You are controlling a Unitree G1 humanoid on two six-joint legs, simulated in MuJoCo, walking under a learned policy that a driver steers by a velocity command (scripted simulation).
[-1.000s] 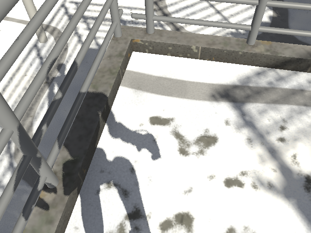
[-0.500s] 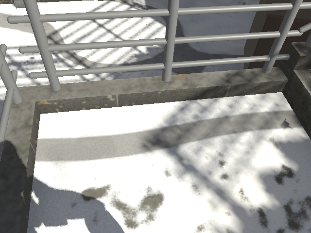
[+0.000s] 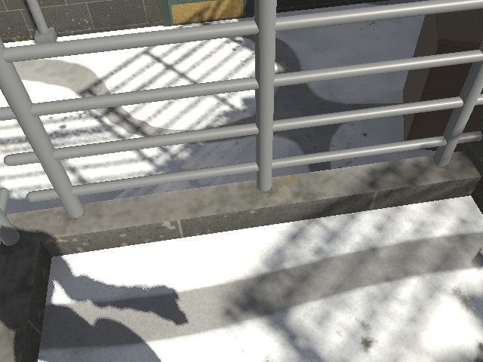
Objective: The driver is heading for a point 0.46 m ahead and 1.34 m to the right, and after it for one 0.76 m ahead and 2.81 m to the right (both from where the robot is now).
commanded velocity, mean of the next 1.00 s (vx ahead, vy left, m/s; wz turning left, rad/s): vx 0.37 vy -0.10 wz -0.54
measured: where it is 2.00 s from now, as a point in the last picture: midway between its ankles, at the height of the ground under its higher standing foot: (426, 345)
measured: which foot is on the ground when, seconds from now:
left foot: up 0.00-0.16, down 0.18-0.70, up 0.72-0.98, down 1.00-1.00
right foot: down 0.00-0.20, up 0.22-0.68, down 0.70-1.00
